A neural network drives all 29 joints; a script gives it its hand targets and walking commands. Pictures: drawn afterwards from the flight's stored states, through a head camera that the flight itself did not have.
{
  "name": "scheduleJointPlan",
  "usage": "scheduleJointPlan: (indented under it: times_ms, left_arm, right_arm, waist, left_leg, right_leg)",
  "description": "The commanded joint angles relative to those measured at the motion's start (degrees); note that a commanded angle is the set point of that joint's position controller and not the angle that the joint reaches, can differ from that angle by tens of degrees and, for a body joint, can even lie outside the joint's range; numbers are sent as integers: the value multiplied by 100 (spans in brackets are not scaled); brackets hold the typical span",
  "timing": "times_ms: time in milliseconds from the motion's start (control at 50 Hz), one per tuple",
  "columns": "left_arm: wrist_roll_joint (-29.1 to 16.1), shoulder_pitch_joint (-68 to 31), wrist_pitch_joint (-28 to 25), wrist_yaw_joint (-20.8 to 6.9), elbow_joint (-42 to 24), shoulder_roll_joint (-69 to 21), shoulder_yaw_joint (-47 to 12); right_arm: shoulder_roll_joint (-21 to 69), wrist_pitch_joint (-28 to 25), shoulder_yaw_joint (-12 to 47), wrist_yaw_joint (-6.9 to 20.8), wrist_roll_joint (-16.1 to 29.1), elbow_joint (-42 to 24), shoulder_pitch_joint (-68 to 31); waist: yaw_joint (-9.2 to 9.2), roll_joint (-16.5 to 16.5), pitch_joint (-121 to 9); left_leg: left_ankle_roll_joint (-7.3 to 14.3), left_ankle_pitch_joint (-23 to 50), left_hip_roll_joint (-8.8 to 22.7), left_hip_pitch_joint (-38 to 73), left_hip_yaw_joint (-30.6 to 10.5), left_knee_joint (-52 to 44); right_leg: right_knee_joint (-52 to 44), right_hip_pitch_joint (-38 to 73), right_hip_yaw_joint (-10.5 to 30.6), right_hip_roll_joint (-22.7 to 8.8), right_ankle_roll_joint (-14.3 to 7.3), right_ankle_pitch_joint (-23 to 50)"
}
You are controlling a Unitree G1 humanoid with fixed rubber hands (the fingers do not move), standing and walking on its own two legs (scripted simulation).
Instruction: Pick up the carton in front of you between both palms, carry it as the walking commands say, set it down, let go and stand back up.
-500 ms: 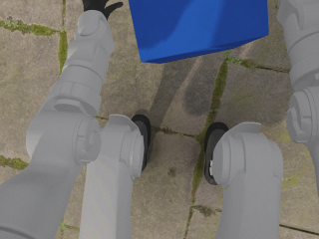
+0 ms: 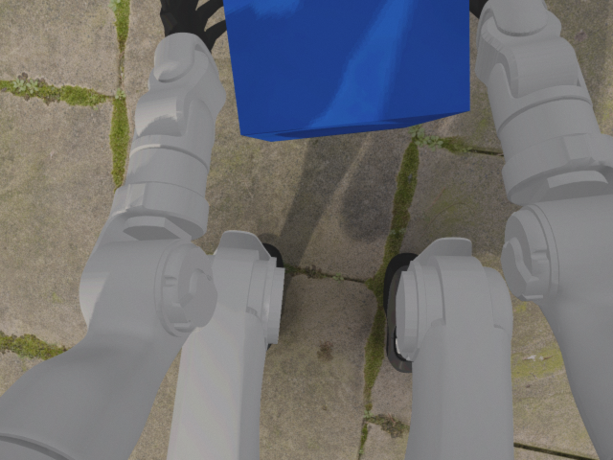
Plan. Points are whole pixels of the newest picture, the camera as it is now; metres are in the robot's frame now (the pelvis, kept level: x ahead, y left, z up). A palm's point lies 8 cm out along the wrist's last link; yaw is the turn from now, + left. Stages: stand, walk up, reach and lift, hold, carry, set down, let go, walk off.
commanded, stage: reach and lift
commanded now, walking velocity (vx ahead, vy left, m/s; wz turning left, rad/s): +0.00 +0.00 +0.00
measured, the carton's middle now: (336, 43) +0.53 -0.02 -0.23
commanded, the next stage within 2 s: none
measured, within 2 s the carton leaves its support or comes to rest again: neither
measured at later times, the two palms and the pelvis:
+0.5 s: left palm (60, 17) +0.48 +0.12 +0.05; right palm out of the picture +0.49 -0.18 +0.04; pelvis -0.01 +0.01 +0.11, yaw -4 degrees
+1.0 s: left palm out of the picture +0.45 +0.13 +0.20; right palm out of the picture +0.44 -0.17 +0.19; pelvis +0.04 +0.01 +0.24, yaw -5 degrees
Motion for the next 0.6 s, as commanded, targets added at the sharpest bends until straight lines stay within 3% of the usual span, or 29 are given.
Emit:
scheduleJointPlan:
  times_ms: [0,40,100,180,240,320,400,580]
  left_arm:
    - [-537,-3370,119,-1451,-1205,-5731,-2716]
    - [-534,-3569,228,-1479,-1744,-5802,-3022]
    - [-300,-3512,398,-1487,-2068,-5780,-3126]
    - [376,-3109,674,-1597,-1378,-5880,-2454]
    - [776,-2990,817,-1696,-1029,-5981,-2002]
    - [1014,-2921,884,-1810,-893,-6134,-1786]
    - [1047,-2745,933,-1911,-879,-6355,-1875]
    - [663,-2042,1052,-2063,-1235,-6851,-2729]
  right_arm:
    - [5947,-285,1609,1282,676,-2234,-3197]
    - [6358,-96,1705,1235,661,-2612,-3070]
    - [6775,189,1601,1215,482,-2512,-2632]
    - [7043,462,946,1381,-72,-1511,-2063]
    - [7069,537,368,1497,-461,-1050,-1952]
    - [7046,531,-96,1571,-796,-861,-1899]
    - [7182,538,-176,1606,-920,-948,-1785]
    - [7853,661,680,1602,-512,-1862,-1358]
  waist:
    - [-178,-1180,-9020]
    - [-197,-1298,-9630]
    - [-96,-1291,-9340]
    - [72,-1189,-7491]
    - [78,-1043,-6991]
    - [-52,-813,-7089]
    - [-171,-657,-7398]
    - [-176,-728,-8363]
  left_leg:
    - [281,2880,-318,3306,1185,-662]
    - [279,2727,-358,3405,1204,-861]
    - [311,2227,-398,3537,1215,-1204]
    - [439,1024,-395,3192,1176,-1790]
    - [485,660,-386,3204,1103,-2196]
    - [457,635,-410,3501,1039,-2603]
    - [414,737,-442,3857,1017,-2936]
    - [388,1376,-462,4834,946,-3561]
  right_leg:
    - [-1162,5639,-533,402,28,3691]
    - [-1316,6108,-620,480,71,3700]
    - [-1704,5683,-736,587,143,2895]
    - [-2367,4368,-749,641,95,1215]
    - [-2722,4053,-731,678,30,693]
    - [-3069,4150,-714,700,-22,690]
    - [-3387,4515,-716,707,-30,857]
    - [-3958,5906,-747,752,99,1616]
